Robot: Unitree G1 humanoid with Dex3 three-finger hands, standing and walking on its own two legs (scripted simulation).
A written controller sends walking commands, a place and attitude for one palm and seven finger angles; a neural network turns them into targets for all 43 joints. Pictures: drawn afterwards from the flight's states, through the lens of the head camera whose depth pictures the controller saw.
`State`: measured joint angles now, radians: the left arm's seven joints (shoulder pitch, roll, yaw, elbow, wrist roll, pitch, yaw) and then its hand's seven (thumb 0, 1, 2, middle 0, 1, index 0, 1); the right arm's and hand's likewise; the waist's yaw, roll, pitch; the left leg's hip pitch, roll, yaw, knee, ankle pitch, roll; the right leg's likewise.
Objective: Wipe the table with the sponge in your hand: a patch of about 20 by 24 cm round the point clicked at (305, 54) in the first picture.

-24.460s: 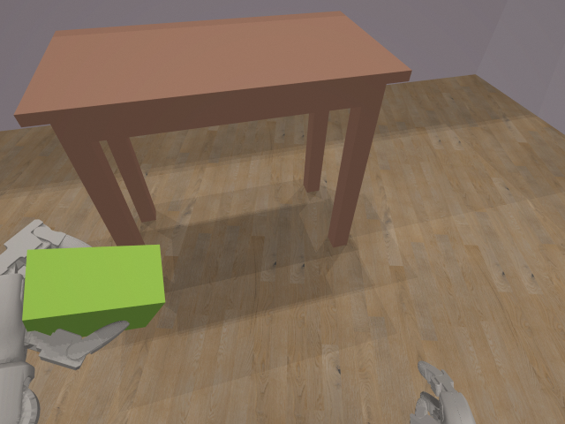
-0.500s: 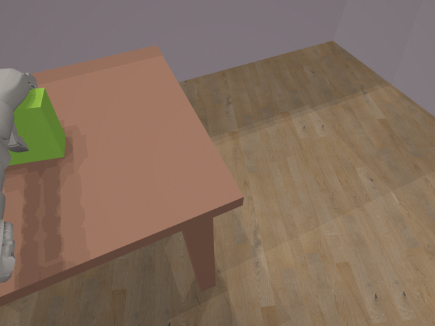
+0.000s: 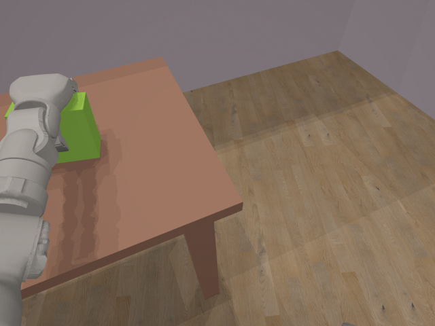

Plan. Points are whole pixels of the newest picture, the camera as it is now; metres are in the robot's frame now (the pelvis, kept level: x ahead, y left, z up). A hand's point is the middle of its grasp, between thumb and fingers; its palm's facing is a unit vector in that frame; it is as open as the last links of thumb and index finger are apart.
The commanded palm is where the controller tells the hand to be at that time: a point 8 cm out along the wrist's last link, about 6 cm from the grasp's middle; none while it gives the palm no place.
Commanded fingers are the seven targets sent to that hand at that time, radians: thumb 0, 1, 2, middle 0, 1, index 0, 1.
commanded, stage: wipe back along the middle lane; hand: left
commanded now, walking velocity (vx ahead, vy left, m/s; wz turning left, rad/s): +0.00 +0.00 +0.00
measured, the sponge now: (63, 137) +0.43 +0.33 +0.11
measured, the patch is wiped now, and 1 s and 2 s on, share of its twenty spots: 0.50 0.75 0.80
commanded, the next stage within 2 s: slide across to the third lane in 1.62 s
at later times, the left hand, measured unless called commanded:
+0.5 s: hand (68, 136) +0.40 +0.29 +0.14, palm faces -0.02 +0.02 -1.00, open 10.3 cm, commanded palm +0.37 +0.28 +0.18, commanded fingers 0.00 0.10 1.30 -1.20 -1.60 -1.20 -1.60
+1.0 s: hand (70, 153) +0.36 +0.27 +0.14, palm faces +0.04 +0.01 -1.00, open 10.3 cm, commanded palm +0.31 +0.26 +0.16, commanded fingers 0.00 0.10 1.30 -1.20 -1.60 -1.20 -1.60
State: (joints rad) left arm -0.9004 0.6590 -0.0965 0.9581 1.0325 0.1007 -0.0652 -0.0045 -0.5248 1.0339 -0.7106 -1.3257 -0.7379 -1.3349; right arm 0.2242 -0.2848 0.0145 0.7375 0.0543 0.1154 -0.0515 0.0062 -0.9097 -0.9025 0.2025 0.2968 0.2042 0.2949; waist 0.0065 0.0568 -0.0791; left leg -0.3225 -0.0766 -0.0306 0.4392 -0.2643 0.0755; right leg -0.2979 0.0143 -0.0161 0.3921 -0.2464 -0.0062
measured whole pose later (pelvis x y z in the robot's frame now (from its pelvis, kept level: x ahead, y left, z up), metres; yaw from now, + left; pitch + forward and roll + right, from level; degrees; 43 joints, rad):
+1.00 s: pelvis +0.00 -0.02 +0.00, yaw -1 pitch +4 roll +0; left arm -0.43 0.54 -0.10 0.35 0.96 0.39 -0.05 -0.01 -0.51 1.03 -0.70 -1.33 -0.72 -1.34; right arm 0.12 -0.29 0.05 0.69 0.06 0.12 -0.04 0.01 -0.91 -0.90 0.20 0.30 0.20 0.29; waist 0.07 0.09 -0.08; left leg -0.21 -0.06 -0.02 0.43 -0.28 0.05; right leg -0.21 0.03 0.00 0.43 -0.28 -0.03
